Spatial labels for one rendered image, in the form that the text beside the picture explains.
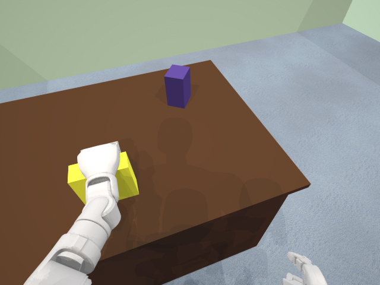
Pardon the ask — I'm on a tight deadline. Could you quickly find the table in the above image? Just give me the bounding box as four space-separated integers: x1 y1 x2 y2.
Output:
0 60 311 285

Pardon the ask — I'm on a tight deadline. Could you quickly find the left robot forearm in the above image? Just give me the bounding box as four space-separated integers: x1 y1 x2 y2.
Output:
23 173 121 285

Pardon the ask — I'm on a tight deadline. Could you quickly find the robot right hand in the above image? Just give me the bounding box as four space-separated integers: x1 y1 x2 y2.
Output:
283 252 327 285

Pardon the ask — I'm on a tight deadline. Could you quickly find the sponge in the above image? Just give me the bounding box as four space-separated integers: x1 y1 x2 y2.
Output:
68 152 139 205

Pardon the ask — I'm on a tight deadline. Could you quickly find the robot left hand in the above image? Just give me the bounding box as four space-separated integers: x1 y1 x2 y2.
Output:
77 141 121 179

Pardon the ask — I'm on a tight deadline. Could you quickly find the left robot upper arm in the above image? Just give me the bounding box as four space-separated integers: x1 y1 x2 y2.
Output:
31 260 92 285

